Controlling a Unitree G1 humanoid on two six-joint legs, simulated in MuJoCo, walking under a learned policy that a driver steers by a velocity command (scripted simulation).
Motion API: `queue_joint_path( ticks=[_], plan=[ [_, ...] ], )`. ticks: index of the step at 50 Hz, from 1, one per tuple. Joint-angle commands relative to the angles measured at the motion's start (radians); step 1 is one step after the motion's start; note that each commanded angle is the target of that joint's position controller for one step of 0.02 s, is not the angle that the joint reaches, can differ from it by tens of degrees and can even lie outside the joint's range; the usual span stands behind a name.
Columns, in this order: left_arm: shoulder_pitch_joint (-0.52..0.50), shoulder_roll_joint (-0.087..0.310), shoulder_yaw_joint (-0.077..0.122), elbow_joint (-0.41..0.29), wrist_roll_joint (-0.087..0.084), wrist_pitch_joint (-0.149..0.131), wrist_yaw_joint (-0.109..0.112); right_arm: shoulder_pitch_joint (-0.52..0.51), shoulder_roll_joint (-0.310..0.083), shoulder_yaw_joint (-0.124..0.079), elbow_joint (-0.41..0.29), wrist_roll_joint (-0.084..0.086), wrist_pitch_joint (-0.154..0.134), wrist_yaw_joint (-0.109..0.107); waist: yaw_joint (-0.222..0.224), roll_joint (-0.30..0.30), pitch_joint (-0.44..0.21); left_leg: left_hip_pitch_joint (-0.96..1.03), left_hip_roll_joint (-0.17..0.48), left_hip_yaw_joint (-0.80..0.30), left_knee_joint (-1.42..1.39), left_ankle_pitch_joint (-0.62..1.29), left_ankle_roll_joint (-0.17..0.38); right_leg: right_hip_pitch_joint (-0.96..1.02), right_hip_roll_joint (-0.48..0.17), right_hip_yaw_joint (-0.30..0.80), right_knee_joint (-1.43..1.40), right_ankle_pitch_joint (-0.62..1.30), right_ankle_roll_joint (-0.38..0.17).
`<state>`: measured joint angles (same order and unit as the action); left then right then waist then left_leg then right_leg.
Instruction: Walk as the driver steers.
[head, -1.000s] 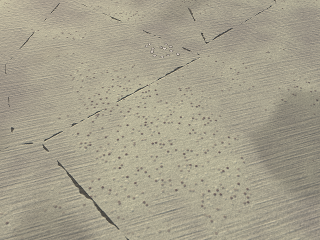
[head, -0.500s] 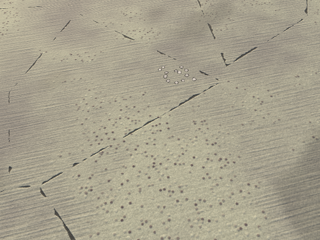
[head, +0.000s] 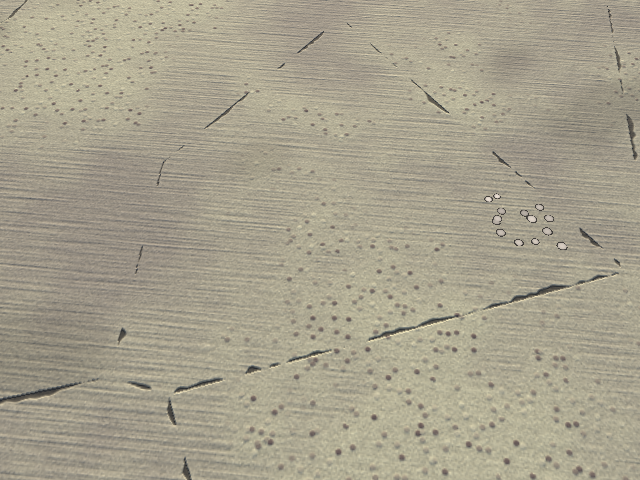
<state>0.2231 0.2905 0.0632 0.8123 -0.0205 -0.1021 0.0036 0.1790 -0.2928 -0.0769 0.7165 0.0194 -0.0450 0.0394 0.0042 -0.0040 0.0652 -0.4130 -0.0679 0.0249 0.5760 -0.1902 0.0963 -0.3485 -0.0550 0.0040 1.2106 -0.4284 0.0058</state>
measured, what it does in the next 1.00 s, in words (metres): walks ahead: right foot, then left foot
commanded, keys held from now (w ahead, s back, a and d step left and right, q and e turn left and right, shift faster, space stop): w+q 0.14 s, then w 0.62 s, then w+e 0.24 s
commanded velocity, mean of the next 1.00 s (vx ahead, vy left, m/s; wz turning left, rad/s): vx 0.50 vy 0.00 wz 0.16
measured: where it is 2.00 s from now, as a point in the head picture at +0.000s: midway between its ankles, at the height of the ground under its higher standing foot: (338, 225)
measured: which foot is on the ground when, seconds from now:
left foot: down 0.00-0.38, up 0.40-0.88, down 0.90-1.00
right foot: up 0.00-0.36, down 0.38-0.92, up 0.94-1.00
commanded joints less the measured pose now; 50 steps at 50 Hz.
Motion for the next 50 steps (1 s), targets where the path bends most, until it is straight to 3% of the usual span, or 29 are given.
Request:
queue_joint_path(
  ticks=[1,3,5,8,10,13,15,17,18,19,20,21,22,23,24,25,27,29,35,39,41,43,44,45,46,47,48,49,50],
  plan=[
    [-0.032,0.131,0.032,-0.097,0.023,-0.030,0.002,0.048,-0.108,-0.027,-0.069,-0.015,-0.019,-0.014,-0.004,0.039,-0.132,0.332,0.268,-0.420,-0.314,0.176,0.203,-0.306,-0.073,0.083,-0.047,0.091,-0.009],
    [-0.018,0.109,0.030,-0.099,0.032,-0.008,0.002,0.043,-0.121,-0.031,-0.076,-0.013,-0.023,-0.023,0.015,0.036,-0.120,0.251,0.246,-0.372,-0.343,0.267,0.212,-0.265,-0.067,0.066,-0.125,0.124,0.019],
    [-0.067,0.085,0.022,-0.119,0.037,0.003,0.004,0.068,-0.148,-0.038,-0.069,-0.009,-0.024,-0.036,0.008,0.032,-0.095,0.203,0.222,-0.317,-0.357,0.310,0.205,-0.274,-0.052,0.050,-0.239,0.209,0.049],
    [-0.169,0.055,0.007,-0.143,0.033,0.002,-0.002,0.101,-0.151,-0.039,-0.057,-0.001,-0.018,-0.050,-0.033,0.064,-0.074,0.174,0.167,-0.250,-0.349,0.235,0.153,-0.236,-0.013,0.040,-0.481,0.420,0.064],
    [-0.227,0.045,-0.002,-0.152,0.025,-0.006,-0.015,0.135,-0.143,-0.036,-0.042,-0.001,-0.016,-0.053,-0.067,0.084,-0.068,0.168,0.164,-0.239,-0.347,0.167,0.130,-0.180,0.011,0.026,-0.595,0.534,0.061],
    [-0.277,0.067,0.002,-0.171,0.015,-0.018,-0.030,0.190,-0.138,-0.033,-0.010,0.001,-0.015,-0.050,-0.092,0.094,-0.050,0.244,0.211,-0.288,-0.307,0.125,0.123,-0.181,0.016,0.040,-0.669,0.539,0.034],
    [-0.277,0.090,0.009,-0.178,0.016,-0.025,-0.037,0.203,-0.141,-0.033,0.001,-0.001,-0.011,-0.051,-0.085,0.104,-0.043,0.318,0.248,-0.332,-0.263,0.146,0.112,-0.189,0.019,0.044,-0.705,0.465,0.004],
    [-0.224,0.108,0.017,-0.170,0.016,-0.031,-0.038,0.192,-0.147,-0.036,0.005,-0.004,-0.004,-0.052,-0.050,0.132,-0.047,0.359,0.263,-0.351,-0.208,0.250,0.093,-0.132,0.032,0.023,-0.731,0.383,-0.031],
    [-0.138,0.127,0.030,-0.145,0.020,-0.034,-0.034,0.176,-0.135,-0.031,0.001,-0.004,-0.002,-0.052,-0.002,0.127,-0.087,0.361,0.227,-0.327,-0.120,0.387,0.074,-0.016,0.053,-0.003,-0.766,0.384,-0.058],
    [-0.008,0.165,0.045,-0.120,0.032,-0.038,-0.029,0.168,-0.102,-0.017,-0.011,-0.011,-0.002,-0.050,0.058,0.094,-0.201,0.299,0.171,-0.279,0.068,0.411,0.043,0.199,-0.015,0.056,-0.733,0.421,-0.109],
    [0.135,0.245,0.065,-0.101,0.046,-0.037,-0.027,0.257,-0.050,0.002,-0.028,-0.010,-0.010,-0.052,0.067,-0.087,-0.365,0.008,0.048,-0.184,0.409,0.164,-0.028,0.568,-0.215,0.369,-0.725,0.359,-0.237],
    [0.207,0.233,0.066,-0.059,0.027,-0.026,-0.041,0.320,-0.032,0.013,-0.022,0.002,-0.023,-0.052,0.061,-0.303,-0.411,-0.240,-0.030,-0.179,0.628,-0.390,-0.067,0.705,-0.327,0.730,-0.880,0.108,-0.317],
    [0.178,0.155,0.043,-0.063,0.003,-0.021,-0.040,0.234,-0.119,-0.005,-0.024,0.015,-0.026,-0.048,0.084,-0.182,-0.280,-0.353,0.028,-0.221,0.719,-0.358,-0.061,0.629,-0.313,0.704,-0.917,-0.079,-0.279],
    [0.107,0.125,0.032,-0.075,0.007,-0.012,-0.036,0.137,-0.137,-0.009,-0.046,0.013,-0.028,-0.047,0.079,-0.100,-0.164,-0.375,0.076,-0.176,0.711,-0.268,-0.057,0.495,-0.279,0.567,-0.935,-0.051,-0.244],
    [0.055,0.108,0.022,-0.082,0.018,-0.005,-0.034,0.083,-0.127,-0.007,-0.060,-0.002,-0.031,-0.046,0.058,-0.052,-0.095,-0.352,0.112,-0.142,0.659,-0.197,-0.057,0.370,-0.238,0.471,-0.962,0.047,-0.233],
    [0.026,0.088,0.014,-0.085,0.028,-0.005,-0.033,0.074,-0.115,-0.010,-0.062,-0.011,-0.031,-0.044,0.032,-0.057,-0.064,-0.312,0.146,-0.135,0.600,-0.145,-0.059,0.290,-0.205,0.405,-0.986,0.140,-0.226],
    [0.015,0.076,0.008,-0.078,0.029,-0.010,-0.031,0.110,-0.080,-0.007,-0.050,-0.008,-0.025,-0.041,0.002,-0.096,-0.075,-0.239,0.171,-0.118,0.535,-0.103,-0.069,0.226,-0.163,0.317,-1.024,0.258,-0.226],
    [0.031,0.100,0.013,-0.062,0.020,-0.015,-0.027,0.092,-0.057,0.000,-0.057,-0.012,-0.020,-0.042,-0.002,-0.090,-0.069,-0.253,0.181,-0.097,0.465,-0.065,-0.087,0.209,-0.160,0.254,-1.050,0.366,-0.242],
    [0.104,0.142,0.021,-0.017,0.005,0.003,-0.012,-0.094,-0.017,0.019,-0.101,-0.012,-0.035,-0.031,0.058,-0.062,-0.039,-0.223,0.160,-0.051,0.103,0.228,-0.110,0.231,-0.115,0.099,-1.068,0.494,-0.206],
    [0.184,0.148,0.021,0.024,-0.003,0.022,-0.010,-0.210,-0.020,0.021,-0.139,-0.002,-0.045,-0.011,0.096,-0.059,-0.004,-0.205,0.129,-0.040,-0.015,0.250,-0.097,0.301,-0.154,0.116,-1.033,0.492,-0.200],
    [0.195,0.158,0.024,0.037,-0.006,0.036,-0.004,-0.228,-0.035,0.015,-0.155,-0.001,-0.054,-0.001,0.079,-0.067,0.003,-0.195,0.116,-0.051,-0.062,0.186,-0.079,0.353,-0.182,0.150,-0.988,0.530,-0.189],
    [0.173,0.183,0.033,0.037,-0.007,0.046,0.002,-0.158,-0.070,0.000,-0.140,-0.004,-0.063,0.000,0.024,-0.085,-0.034,-0.070,0.090,-0.041,-0.101,0.126,-0.056,0.366,-0.185,0.165,-0.906,0.656,-0.169],
    [0.152,0.180,0.030,0.033,-0.007,0.048,0.004,-0.046,-0.103,-0.018,-0.108,-0.008,-0.065,-0.006,-0.042,-0.077,-0.103,0.104,0.070,-0.020,-0.136,0.142,-0.031,0.334,-0.147,0.137,-0.788,0.771,-0.146],
    [0.140,0.143,0.015,0.017,0.005,0.045,0.004,0.115,-0.156,-0.040,-0.072,-0.021,-0.065,-0.017,-0.115,-0.056,-0.232,0.382,0.142,-0.073,-0.087,0.178,0.011,0.204,-0.093,0.104,-0.580,0.704,-0.112],
    [0.212,0.039,-0.016,-0.016,0.019,0.031,0.001,0.254,-0.253,-0.062,-0.058,-0.045,-0.057,-0.030,-0.125,0.143,-0.410,0.793,0.407,-0.413,-0.069,0.146,0.125,-0.154,0.039,0.028,-0.201,0.320,-0.043],
    [0.257,0.038,-0.023,-0.006,-0.001,0.015,-0.003,0.282,-0.210,-0.052,-0.042,-0.033,-0.047,-0.027,-0.118,0.295,-0.516,0.858,0.512,-0.714,-0.199,-0.014,0.203,-0.327,0.089,0.104,0.001,-0.163,-0.026],
    [0.186,0.137,0.007,-0.013,-0.026,0.012,-0.005,0.229,-0.142,-0.030,-0.043,-0.024,-0.043,-0.029,-0.124,0.188,-0.350,0.732,0.472,-0.609,-0.237,-0.116,0.158,-0.413,0.030,0.134,0.081,-0.117,-0.028],
    [0.113,0.140,0.011,-0.033,-0.027,0.014,-0.005,0.168,-0.108,-0.019,-0.044,-0.019,-0.042,-0.031,-0.105,0.144,-0.232,0.593,0.433,-0.472,-0.266,-0.114,0.125,-0.427,-0.013,0.103,0.072,-0.031,-0.029],
    [0.080,0.127,0.012,-0.039,-0.016,0.021,-0.002,0.104,-0.080,-0.009,-0.038,-0.020,-0.045,-0.028,-0.072,0.101,-0.150,0.455,0.391,-0.377,-0.313,-0.069,0.108,-0.395,-0.043,0.090,0.025,0.035,-0.024]
  ],
)
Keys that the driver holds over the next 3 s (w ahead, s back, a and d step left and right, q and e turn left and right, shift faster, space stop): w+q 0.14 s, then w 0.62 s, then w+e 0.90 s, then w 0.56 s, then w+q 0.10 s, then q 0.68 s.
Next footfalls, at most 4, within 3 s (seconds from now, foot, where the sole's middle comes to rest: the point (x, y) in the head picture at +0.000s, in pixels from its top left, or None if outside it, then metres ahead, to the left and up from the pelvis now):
0.38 right None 0.40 -0.12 -0.76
0.90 left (253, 377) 0.65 0.17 -0.76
1.42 right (368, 273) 0.93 -0.09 -0.76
1.92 left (319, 174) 1.26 0.03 -0.76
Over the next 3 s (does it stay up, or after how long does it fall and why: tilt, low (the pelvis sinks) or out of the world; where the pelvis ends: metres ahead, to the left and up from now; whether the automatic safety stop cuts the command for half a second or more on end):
stays up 1.43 -0.14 0.01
